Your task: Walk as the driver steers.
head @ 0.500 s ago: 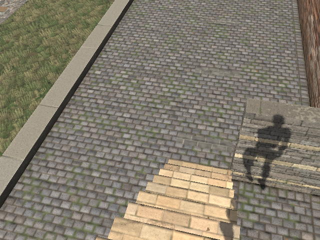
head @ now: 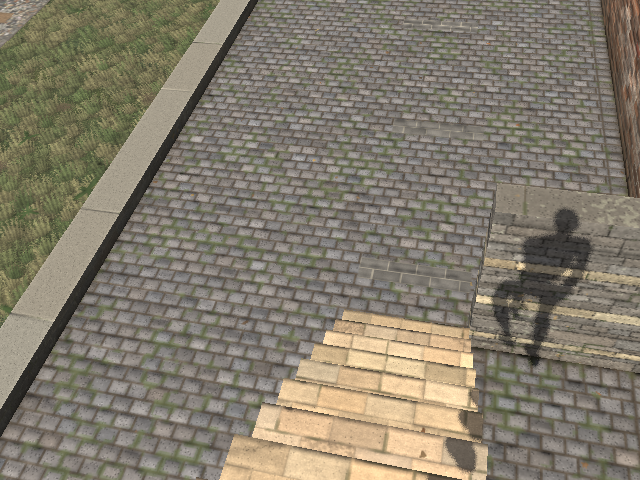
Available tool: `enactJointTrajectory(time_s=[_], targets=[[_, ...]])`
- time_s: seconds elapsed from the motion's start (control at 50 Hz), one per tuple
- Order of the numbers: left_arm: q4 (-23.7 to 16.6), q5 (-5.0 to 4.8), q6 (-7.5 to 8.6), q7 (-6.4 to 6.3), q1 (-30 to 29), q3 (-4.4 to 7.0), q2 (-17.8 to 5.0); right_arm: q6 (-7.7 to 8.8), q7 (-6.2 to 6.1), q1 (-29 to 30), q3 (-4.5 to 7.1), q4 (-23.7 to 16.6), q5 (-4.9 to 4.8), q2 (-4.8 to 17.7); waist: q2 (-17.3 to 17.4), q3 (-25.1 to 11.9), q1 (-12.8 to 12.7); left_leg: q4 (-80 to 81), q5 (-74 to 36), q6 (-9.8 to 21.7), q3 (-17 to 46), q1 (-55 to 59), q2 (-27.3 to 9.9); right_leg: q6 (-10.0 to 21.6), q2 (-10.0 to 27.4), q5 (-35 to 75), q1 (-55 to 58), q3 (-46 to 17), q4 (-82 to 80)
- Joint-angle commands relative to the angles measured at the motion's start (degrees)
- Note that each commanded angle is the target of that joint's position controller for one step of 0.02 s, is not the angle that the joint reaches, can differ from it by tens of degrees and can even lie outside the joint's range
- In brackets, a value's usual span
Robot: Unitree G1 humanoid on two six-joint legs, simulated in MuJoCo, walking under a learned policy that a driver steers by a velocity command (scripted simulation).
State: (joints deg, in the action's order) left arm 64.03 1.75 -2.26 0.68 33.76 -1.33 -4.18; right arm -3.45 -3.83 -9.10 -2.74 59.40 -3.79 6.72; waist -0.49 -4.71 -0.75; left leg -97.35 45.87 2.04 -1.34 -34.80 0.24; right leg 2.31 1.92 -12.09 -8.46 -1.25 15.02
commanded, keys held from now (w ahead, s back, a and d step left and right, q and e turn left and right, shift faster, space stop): no key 0.52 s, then w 0.48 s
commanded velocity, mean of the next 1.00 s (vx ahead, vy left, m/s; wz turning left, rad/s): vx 0.14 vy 0.00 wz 0.00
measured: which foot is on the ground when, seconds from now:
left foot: down 0.00-0.76, up 0.78-0.82, down 0.84-0.96, up 0.98-1.00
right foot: down 0.00-1.00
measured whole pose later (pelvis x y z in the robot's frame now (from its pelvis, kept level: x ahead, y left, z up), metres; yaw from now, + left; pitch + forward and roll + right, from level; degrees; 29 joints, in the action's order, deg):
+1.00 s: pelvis +0.08 +0.09 -0.03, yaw -1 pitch +4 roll +5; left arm 60.7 1.1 0.8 -3.8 42.1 -0.9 -4.1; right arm 5.1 1.4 0.9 -1.0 54.5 -3.1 3.3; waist -4.8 -3.5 -10.9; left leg -78.2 13.3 1.8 -6.9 -37.6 1.0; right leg -4.7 10.1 -28.7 -8.4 -5.8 33.6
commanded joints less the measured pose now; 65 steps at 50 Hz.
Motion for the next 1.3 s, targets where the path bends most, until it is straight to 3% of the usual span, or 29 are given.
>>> enactJointTrajectory(time_s=[0.02, 0.52, 0.64, 0.66, 0.68, 0.72, 0.74, 0.78, 0.82, 0.86, 0.92, 0.94, 0.96, 0.98, 1.0, 1.02, 1.04, 1.06, 1.08, 1.1, 1.12, 1.14, 1.16, 1.18, 1.2, 1.22, 1.24, 1.28, 1.3], targets=[[1.25, 0.22, -0.09, -0.35, 8.49, 1.22, -6.44, -0.02, -0.01, -1.65, -0.15, -2.38, -0.17, -0.11, -4.53, 2.29, 1.12, 3.64, -7.26, -1.13, 4.71, -4.68, -0.9, 6.91, 11.37, 55.82, 4.6, -3.79, 5.27], [1.59, 0.15, 0.41, 0.39, 8.06, -0.24, -4.98, 2.22, 0.94, 0.62, -1.6, -0.89, -0.49, -0.77, -1.07, 3.89, 0.41, 12.61, -20.87, 0.99, 8.3, -4.9, -2.32, 4.41, 11.1, 60.17, 7.6, 6.31, 3.34], [1.02, -0.45, 0.99, -0.1, 15.1, 0.28, -6.28, 2.86, 1.55, 0.17, -1.33, 0.62, -0.09, -1.05, -5.19, 1.31, -0.99, -2.93, 7.27, 1.74, 3.24, -12.79, 0.45, 9.43, 14.98, 40.03, 11.99, -1.16, 5.02], [-0.38, -1.49, 1.97, -1.78, 14.0, 0.56, -8.13, 4.66, 1.92, 5.97, -0.98, -1.47, -0.7, -0.87, -8.46, 2.02, -3.32, -6.33, 3.42, -0.83, 6.71, -24.4, -1.75, 13.77, 19.65, 32.19, 19.21, -9.56, 10.37], [-0.32, -1.69, 2.49, -2.21, 18.59, 0.26, -5.84, 5.91, 2.29, 9.57, -0.78, -1.92, -1.13, -0.52, -4.18, 0.68, -6.8, -10.16, 3.68, -1.32, 7.48, -31.09, -2.19, 14.3, 19.91, 32.69, 22.08, -11.27, 12.54], [-1.45, -0.96, 3.68, -3.08, 15.7, 1.26, -8.55, 6.93, 3.47, 8.25, -0.19, -1.81, -3.47, 0.28, -9.54, 2.46, -5.06, 10.44, -13.14, -2.65, 10.05, -31.34, -5.71, 14.65, 21.51, -1.26, 17.04, -21.79, 10.76], [-2.76, -0.87, 3.49, -3.05, 14.17, -0.09, -3.64, 7.2, 3.57, 11.97, 0.21, -2.87, -3.89, 1.75, -4.83, 8.79, -6.35, 8.66, -11.72, -3.24, 7.95, -34.66, -4.81, 12.65, 19.39, -3.78, 10.67, -19.54, 9.58], [-2.56, -0.39, 3.54, -2.28, 14.83, 0.99, -6.86, 6.98, 3.95, 10.71, 0.34, -3.13, -2.13, -0.31, -5.51, 9.62, -5.75, 5.9, -12.69, -3.08, 4.08, -30.85, -4.36, 10.57, 16.33, -1.1, 4.17, -19.25, 11.93], [-2.24, -1.09, 3.48, -2.67, 16.88, 1.06, -5.54, 7.19, 4.35, 12.46, 0.36, -5.07, -1.71, -1.25, -8.58, 9.38, -7.01, 3.13, -10.66, -2.61, 3.8, -36.21, -4.78, 9.71, 15.38, 0.23, 6.0, -19.2, 16.29], [-3.74, -0.39, 3.51, -3.59, 14.28, 0.59, -3.95, 7.62, 5.04, 11.84, 0.86, -4.56, -0.94, -1.81, -5.95, 9.06, -5.98, 19.68, -21.01, -2.76, 4.77, -29.64, -5.96, 6.88, 14.08, -5.29, 3.13, -18.13, 16.92], [-5.82, 0.08, 2.22, -3.92, 11.73, 0.12, -3.04, 8.21, 4.58, 16.3, 1.72, -7.16, 0.13, -0.49, -2.58, 12.56, -7.08, 45.7, -27.65, -2.19, -3.67, -13.91, -0.37, 0.12, 7.96, 1.27, -3.28, -6.68, 12.36], [-2.8, -0.6, 1.85, -4.26, 17.77, 0.61, -3.8, 9.29, 4.67, 18.3, 2.49, -7.71, 1.05, -0.48, -7.26, 11.58, -8.88, 30.9, -26.18, -3.1, -4.56, -20.61, -0.11, -0.88, 7.68, 16.01, 6.61, -4.57, 16.57], [-0.4, -0.59, 2.23, -4.64, 23.64, 1.36, -5.17, 10.08, 5.2, 23.6, 2.29, -11.76, 1.55, -0.53, -8.56, 14.49, -12.28, 41.31, -18.94, -2.11, -2.87, -25.89, 0.3, -0.82, 8.11, 18.64, 14.71, -8.71, 17.02], [1.71, -0.83, 2.89, -5.05, 28.8, 1.31, -4.03, 10.92, 5.34, 27.35, 2.74, -13.62, 1.23, -0.68, -6.32, 16.48, -14.08, 39.18, -18.11, -3.08, -3.15, -34.8, 1.33, -0.91, 8.94, 24.09, 22.94, -9.42, 18.25], [2.8, -1.1, 2.61, -5.79, 27.92, 2.07, -4.39, 11.31, 5.91, 28.43, 2.69, -15.07, 0.91, -1.84, -10.14, 15.06, -14.37, 43.59, -16.1, -2.39, 1.32, -31.48, -0.79, -0.83, 11.13, 24.46, 23.15, -14.56, 21.76], [-2.34, -2.15, 1.75, -6.56, 14.78, 2.33, -6.14, 10.09, 6.32, 21.53, 2.16, -14.62, -0.32, -3.07, -11.59, 10.18, -7.87, 60.83, -17.99, -1.48, 4.76, -10.59, -2.55, 0.42, 11.44, 19.19, 10.57, -14.76, 20.54], [-3.2, -1.95, 2.51, -5.71, 6.58, 3.33, -10.6, 8.5, 7.02, 3.2, 4.04, -7.36, -0.18, 0.79, -12.22, 2.89, 0.52, 47.37, -37.31, -0.17, -2.39, 18.79, -0.64, 2.39, 13.26, 21.94, -7.52, -12.16, 21.58], [-5.63, -2.49, 4.27, -5.31, -2.36, 3.96, -13.66, 6.8, 6.3, -12.48, 5.66, -4.25, 0.19, 4.38, -11.07, -1.45, 10.65, 45.16, -41.39, 0.59, -4.15, 36.03, 0.85, 2.03, 8.95, 25.55, -19.65, -11.31, 27.57], [-8.7, -3.85, 5.64, -5.5, -18.17, 5.54, -14.89, 6.68, 5.07, -29.55, 7.75, 0.47, 0.73, 9.04, -8.32, -2.04, 20.34, 56.5, -47.46, 4.6, 12.55, 43.23, -8.75, -4.55, 7.27, 10.83, -26.45, -8.82, 53.24], [-10.08, -3.34, 5.87, -5.23, -20.9, 4.79, -6.76, 6.46, 5.05, -35.18, 8.45, 3.55, 2.12, 12.39, 7.77, 1.57, 23.12, 65.67, -46.72, 1.7, 11.35, 38.28, -12.24, -5.83, -3.82, -30.57, -33.95, -4.83, 80.86], [-13.11, -3.17, 5.08, -3.66, -7.52, 3.19, 4.27, 6.45, 5.44, -28.94, 9.28, 4.73, -0.45, 16.18, 31.43, 1.45, 10.79, 71.92, -23.8, 1.54, 25.21, 35.05, -16.34, -0.42, -5.58, -26.6, -45.98, -9.5, 81.44], [-13.5, -4.28, 3.52, -4.02, -8.97, 2.96, 4.45, 6.06, 5.89, -24.89, 8.53, 5.6, -2.08, 13.11, 26.63, 9.98, 7.59, 72.94, -4.19, 3.6, 30.86, 24.82, -17.37, 1.37, -4.57, -23.04, -54.18, -5.72, 80.38], [-12.98, -4.68, 3.23, -4.83, -13.1, 4.14, 0.02, 6.61, 6.75, -22.8, 5.88, 5.43, -0.91, 5.21, 12.61, 14.38, 7.78, 65.69, -0.29, 4.25, 25.88, 15.86, -14.25, 2.86, -4.14, -18.56, -53.8, -3.1, 78.1], [-10.26, -3.7, 2.83, -4.62, -7.63, 5.24, -1.58, 7.06, 6.98, -16.97, 4.55, 3.97, 0.72, 1.15, 5.21, 12.37, 3.26, 60.13, 1.96, 4.03, 21.52, 7.81, -10.57, 3.36, -3.67, -15.02, -45.36, 1.79, 74.29], [-7.91, -1.86, 2.98, -3.2, -1.82, 5.14, -0.09, 7.13, 5.88, -13.34, 3.17, 3.13, 1.6, -2.71, 5.39, 10.16, -0.69, 53.78, -2.16, 3.7, 21.08, 5.47, -10.55, 2.72, -1.97, -9.56, -42.86, 3.95, 71.06], [-6.6, -1.97, 3.69, -2.18, -0.67, 6.04, -2.21, 7.01, 4.06, -12.28, 2.26, 2.66, 3.12, -4.81, 3.33, 9.03, -1.43, 50.23, -7.84, 3.75, 20.08, 0.64, -10.13, 1.09, -1.54, -5.73, -37.11, 6.06, 68.86], [-8.44, -2.8, 4.95, -1.38, -5.4, 6.85, -5.45, 7.9, 2.51, -15.88, 1.68, 4.37, 3.17, -5.12, 3.58, 8.97, 0.01, 41.47, 0.11, -0.8, 13.55, -3.24, -4.41, 0.79, -1.44, 9.13, -32.54, 3.21, 59.28], [-11.97, -4.3, 5.38, 0.34, -9.65, 5.17, -2.6, 8.76, -1.41, -11.55, 1.16, 2.8, 2.62, -3.38, 1.5, 8.17, -3.87, 36.89, -1.81, -1.77, 8.17, -12.06, -3.81, -4.01, -2.87, 32.96, -21.54, 3.82, 42.14], [-14.44, -5.35, 5.0, 1.52, -13.94, 4.05, -1.4, 8.43, -2.74, -7.63, 1.16, 0.27, 1.25, -0.75, 1.61, 7.18, -4.09, 38.93, -4.51, -0.33, 7.91, -15.97, -4.7, -5.48, -2.9, 40.19, -11.83, 4.06, 31.48]])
